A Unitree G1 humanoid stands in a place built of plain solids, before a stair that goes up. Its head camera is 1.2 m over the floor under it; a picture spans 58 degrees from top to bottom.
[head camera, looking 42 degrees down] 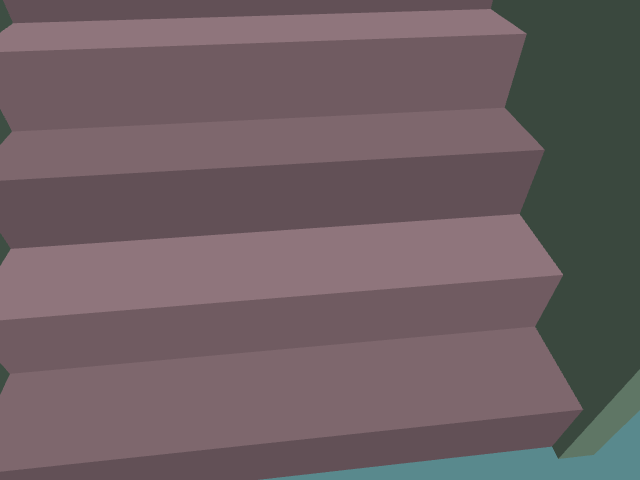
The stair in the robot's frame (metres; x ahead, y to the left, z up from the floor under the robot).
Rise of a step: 0.21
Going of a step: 0.24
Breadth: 1.40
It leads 6 degrees to the left of straight ahead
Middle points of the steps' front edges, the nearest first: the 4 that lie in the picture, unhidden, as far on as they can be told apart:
0.42 0.07 0.21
0.66 0.09 0.42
0.91 0.12 0.63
1.15 0.14 0.84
